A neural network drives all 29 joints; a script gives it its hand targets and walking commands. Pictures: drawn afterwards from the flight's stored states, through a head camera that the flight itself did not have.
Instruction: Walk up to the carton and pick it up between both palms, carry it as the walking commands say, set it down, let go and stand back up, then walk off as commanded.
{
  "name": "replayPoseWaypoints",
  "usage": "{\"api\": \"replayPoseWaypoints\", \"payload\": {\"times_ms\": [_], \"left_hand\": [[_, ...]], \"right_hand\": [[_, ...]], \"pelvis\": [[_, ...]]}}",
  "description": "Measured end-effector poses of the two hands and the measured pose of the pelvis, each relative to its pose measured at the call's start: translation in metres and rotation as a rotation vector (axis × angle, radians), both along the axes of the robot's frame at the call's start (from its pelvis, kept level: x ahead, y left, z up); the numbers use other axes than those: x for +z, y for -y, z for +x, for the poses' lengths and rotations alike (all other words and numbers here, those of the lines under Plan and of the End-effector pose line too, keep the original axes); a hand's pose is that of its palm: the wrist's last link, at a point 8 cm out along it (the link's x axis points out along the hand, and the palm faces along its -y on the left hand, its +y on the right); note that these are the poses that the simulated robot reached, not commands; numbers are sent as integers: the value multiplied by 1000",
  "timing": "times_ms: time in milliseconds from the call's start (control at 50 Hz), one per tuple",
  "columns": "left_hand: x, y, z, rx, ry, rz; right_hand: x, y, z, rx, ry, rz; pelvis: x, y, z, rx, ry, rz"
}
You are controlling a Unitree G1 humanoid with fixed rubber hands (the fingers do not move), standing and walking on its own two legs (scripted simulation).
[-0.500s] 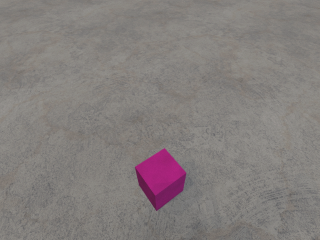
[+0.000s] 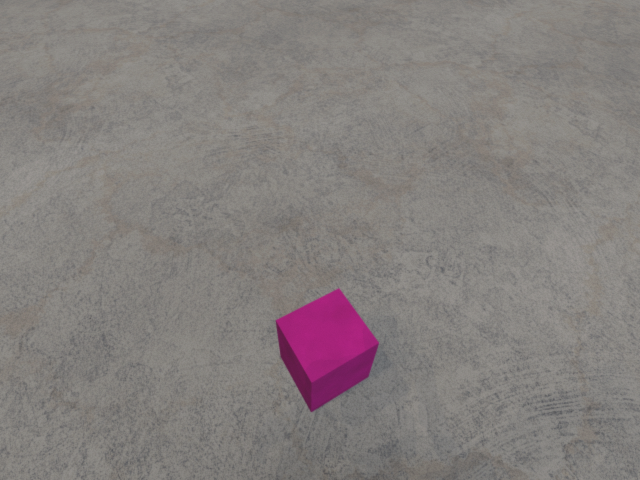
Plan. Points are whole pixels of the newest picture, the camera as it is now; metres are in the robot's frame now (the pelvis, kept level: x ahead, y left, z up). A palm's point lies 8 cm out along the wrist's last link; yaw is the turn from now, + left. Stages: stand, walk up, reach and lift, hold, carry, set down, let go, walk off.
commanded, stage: walk up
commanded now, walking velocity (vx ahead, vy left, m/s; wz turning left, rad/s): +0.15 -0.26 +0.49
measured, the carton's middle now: (325, 350) +0.55 -0.01 -0.64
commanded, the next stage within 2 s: stand in 1.70 s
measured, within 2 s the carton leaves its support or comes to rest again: neither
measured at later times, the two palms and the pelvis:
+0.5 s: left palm out of the picture +0.06 +0.12 -0.12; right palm (560, 370) +0.29 -0.35 -0.10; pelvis +0.11 -0.13 +0.01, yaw +17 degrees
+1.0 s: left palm (274, 459) +0.17 +0.07 -0.10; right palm (575, 334) +0.37 -0.42 -0.13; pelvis +0.21 -0.20 +0.01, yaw +23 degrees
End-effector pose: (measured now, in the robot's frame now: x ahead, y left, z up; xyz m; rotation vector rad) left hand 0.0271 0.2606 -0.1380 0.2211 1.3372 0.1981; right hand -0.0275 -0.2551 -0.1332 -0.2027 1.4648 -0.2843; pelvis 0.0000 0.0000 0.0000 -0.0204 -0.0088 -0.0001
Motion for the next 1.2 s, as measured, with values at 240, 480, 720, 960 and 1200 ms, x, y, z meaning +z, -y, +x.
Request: {"api": "replayPoseWaypoints", "payload": {"times_ms": [240,480,720,960,1200], "left_hand": [[30,67,115,-28,241,-31],[24,135,42,266,91,-3],[-1,178,54,365,-9,-100],[23,190,149,339,144,65],[60,171,117,409,115,185]], "right_hand": [[26,106,45,80,-19,-86],[28,106,300,400,324,26],[39,101,358,480,315,16],[2,163,382,474,201,77],[4,151,408,545,204,156]], "pelvis": [[11,70,40,107,-63,-11],[11,124,101,278,-50,9],[12,146,162,347,-16,-29],[3,195,210,395,-33,39],[16,197,205,428,-44,70]]}}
